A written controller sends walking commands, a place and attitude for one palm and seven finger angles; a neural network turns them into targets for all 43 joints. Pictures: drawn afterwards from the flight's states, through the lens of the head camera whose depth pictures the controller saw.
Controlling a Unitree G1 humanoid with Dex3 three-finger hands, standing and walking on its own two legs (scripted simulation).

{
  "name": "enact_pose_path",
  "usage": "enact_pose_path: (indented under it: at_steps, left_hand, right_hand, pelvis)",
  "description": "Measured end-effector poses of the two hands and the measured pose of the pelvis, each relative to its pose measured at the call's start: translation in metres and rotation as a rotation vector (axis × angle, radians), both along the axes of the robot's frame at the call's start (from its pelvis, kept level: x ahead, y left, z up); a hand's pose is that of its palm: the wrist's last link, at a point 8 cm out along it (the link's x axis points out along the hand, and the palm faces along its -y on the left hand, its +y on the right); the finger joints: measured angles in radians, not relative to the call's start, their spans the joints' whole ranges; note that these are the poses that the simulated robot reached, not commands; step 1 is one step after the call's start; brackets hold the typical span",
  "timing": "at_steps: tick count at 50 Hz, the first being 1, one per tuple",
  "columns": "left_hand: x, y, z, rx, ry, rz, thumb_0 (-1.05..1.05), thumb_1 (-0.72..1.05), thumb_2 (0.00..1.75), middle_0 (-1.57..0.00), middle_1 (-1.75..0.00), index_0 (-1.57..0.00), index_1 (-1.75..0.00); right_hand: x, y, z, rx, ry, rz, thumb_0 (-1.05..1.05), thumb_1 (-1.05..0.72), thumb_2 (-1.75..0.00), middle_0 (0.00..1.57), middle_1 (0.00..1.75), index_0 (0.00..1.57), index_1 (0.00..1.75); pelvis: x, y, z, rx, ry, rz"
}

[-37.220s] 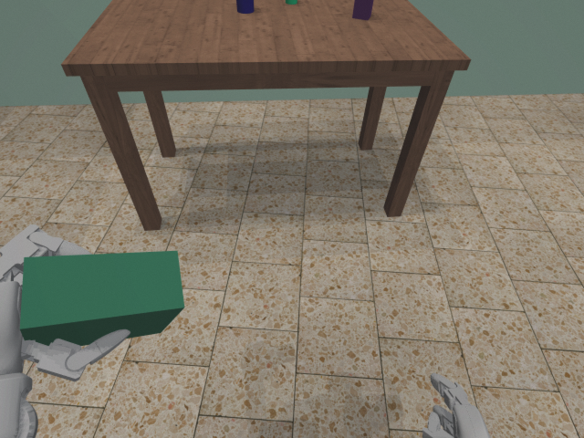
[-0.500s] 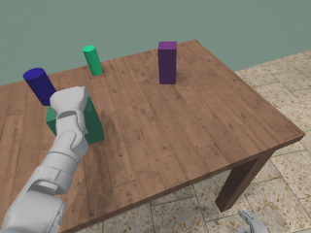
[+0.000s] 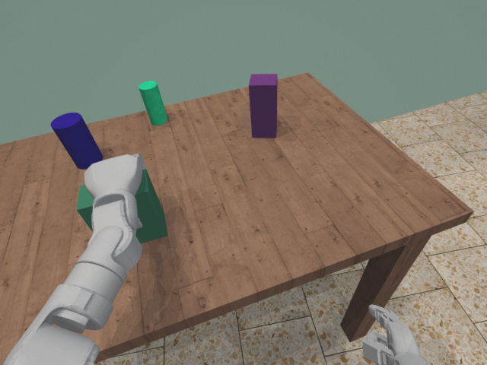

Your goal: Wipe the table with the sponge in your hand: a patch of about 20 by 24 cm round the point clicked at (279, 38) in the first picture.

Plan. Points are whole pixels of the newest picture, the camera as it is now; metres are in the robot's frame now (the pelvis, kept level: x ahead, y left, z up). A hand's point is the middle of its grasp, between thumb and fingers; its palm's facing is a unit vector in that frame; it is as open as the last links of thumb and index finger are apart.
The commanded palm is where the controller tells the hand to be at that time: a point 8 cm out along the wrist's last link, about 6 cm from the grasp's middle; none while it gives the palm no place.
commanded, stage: wipe back along the middle lane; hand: left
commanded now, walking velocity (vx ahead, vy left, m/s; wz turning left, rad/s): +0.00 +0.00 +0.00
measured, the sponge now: (130, 219) +0.36 +0.26 +0.04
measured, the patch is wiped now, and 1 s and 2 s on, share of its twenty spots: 0.65 0.70 0.80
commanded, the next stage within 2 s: slide across to the third lane in 0.82 s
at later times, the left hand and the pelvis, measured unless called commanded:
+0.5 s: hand (130, 216) +0.32 +0.23 +0.10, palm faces +0.10 -0.06 -0.99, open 10.4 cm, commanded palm +0.27 +0.20 +0.13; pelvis +0.00 +0.01 +0.00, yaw -1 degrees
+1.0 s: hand (138, 239) +0.27 +0.19 +0.10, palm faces +0.13 -0.10 -0.99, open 10.4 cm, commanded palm +0.24 +0.18 +0.14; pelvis -0.01 -0.01 +0.00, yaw -1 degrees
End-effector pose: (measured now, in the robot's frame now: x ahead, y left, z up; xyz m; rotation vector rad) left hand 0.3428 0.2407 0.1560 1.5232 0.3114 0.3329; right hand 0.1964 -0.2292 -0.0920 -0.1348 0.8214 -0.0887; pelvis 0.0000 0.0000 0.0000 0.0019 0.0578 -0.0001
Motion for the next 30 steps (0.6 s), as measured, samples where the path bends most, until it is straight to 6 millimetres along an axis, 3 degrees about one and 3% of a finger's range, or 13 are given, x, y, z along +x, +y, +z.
enact_pose_path:
  at_steps: [9, 19, 30]
  left_hand:
    - [-0.018, -0.007, 0.000, -0.013, -0.038, -0.014, 0.00, -0.50, 1.05, -0.67, -1.38, -0.67, -1.38]
    - [-0.037, -0.013, -0.001, -0.031, -0.063, -0.020, 0.00, -0.50, 1.05, -0.66, -1.38, -0.67, -1.38]
    - [-0.059, -0.028, -0.001, -0.046, -0.092, -0.045, 0.00, -0.50, 1.05, -0.64, -1.40, -0.68, -1.36]
  right_hand:
    - [0.010, 0.008, 0.000, 0.021, -0.008, 0.024, 0.02, -0.91, -0.89, 0.20, 0.30, 0.20, 0.29]
    - [0.030, 0.017, 0.013, 0.034, -0.071, 0.055, 0.02, -0.91, -0.90, 0.20, 0.30, 0.20, 0.30]
    - [0.028, 0.018, 0.013, 0.053, -0.075, 0.061, 0.02, -0.91, -0.90, 0.20, 0.30, 0.17, 0.28]
  pelvis:
    - [0.005, 0.003, 0.000, 0.000, -0.015, -0.004]
    - [0.005, 0.005, -0.001, 0.000, -0.034, -0.008]
    - [0.001, 0.008, -0.002, 0.002, -0.053, -0.013]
